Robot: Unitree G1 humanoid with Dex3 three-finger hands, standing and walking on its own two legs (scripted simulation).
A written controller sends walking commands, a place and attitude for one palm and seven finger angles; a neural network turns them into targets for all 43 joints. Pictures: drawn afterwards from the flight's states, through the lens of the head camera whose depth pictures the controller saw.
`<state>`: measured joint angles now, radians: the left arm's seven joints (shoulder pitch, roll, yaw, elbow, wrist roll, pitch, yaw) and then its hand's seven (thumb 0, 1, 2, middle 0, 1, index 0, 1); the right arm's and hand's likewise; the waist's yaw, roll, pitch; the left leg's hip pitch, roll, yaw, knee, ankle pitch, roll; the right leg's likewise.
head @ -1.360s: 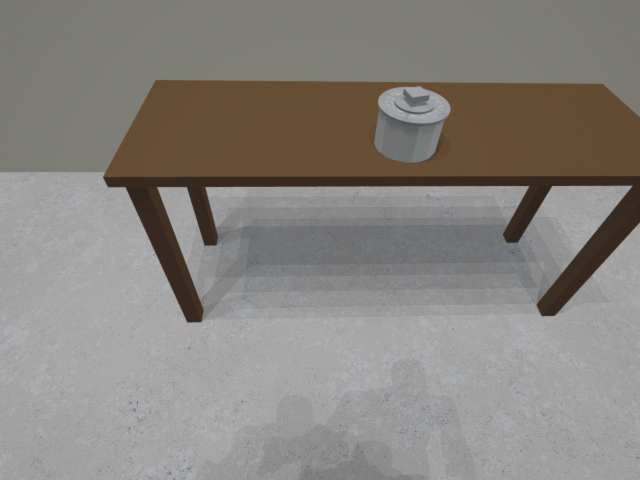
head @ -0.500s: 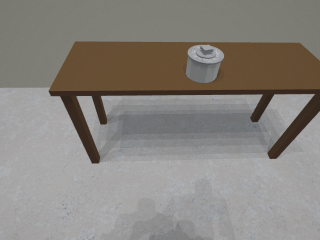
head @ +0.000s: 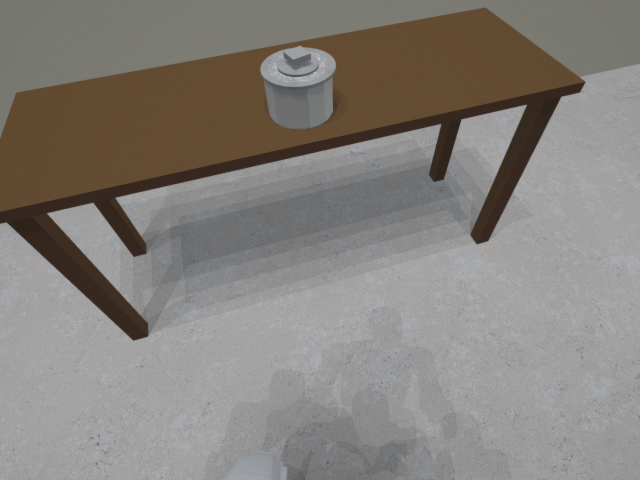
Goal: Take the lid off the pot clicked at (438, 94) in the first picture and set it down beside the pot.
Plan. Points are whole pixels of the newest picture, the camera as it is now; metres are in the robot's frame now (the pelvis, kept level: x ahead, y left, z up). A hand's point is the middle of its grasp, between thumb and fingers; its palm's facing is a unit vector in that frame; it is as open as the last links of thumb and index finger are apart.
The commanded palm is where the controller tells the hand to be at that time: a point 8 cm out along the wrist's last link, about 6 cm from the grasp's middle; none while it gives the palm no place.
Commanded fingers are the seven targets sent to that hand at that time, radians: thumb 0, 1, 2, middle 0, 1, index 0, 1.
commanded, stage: walk to a spot facing it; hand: left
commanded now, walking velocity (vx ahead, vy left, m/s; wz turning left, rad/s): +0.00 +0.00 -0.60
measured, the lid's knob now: (297, 55) +0.90 +0.13 +0.05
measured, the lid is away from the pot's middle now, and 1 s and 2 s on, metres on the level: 0.00 0.00 0.00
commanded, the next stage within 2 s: none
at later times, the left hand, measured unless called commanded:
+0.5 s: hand out of the picture +0.12 +0.27 -0.17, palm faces -0.24 -0.94 -0.22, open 7.4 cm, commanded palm none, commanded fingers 0.00 0.90 0.90 -0.20 -0.30 -0.20 -0.30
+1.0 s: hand (258, 450) +0.17 +0.12 -0.15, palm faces -0.57 -0.78 -0.25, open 7.4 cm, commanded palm none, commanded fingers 0.00 0.90 0.90 -0.20 -0.30 -0.20 -0.30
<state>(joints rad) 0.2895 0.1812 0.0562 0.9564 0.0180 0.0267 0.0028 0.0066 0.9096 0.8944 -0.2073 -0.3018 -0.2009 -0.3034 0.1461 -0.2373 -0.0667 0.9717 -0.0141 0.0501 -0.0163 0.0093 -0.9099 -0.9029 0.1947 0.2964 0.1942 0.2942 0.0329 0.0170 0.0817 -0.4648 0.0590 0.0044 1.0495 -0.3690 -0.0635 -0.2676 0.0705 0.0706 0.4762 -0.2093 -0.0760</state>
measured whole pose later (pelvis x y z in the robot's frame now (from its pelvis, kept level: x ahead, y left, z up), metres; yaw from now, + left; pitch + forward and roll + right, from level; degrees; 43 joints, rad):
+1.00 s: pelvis -0.02 +0.01 +0.00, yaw -37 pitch +0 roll +1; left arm 0.22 0.20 0.05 0.90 0.02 0.00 -0.02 0.01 0.91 0.89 -0.21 -0.30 -0.20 -0.30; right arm 0.29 -0.25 -0.07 0.95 -0.03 0.04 0.02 0.01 -0.91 -0.90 0.19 0.30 0.19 0.29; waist -0.03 0.03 0.04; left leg -0.50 0.13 0.06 1.07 -0.32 -0.07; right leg -0.21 0.04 0.01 0.45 -0.24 -0.06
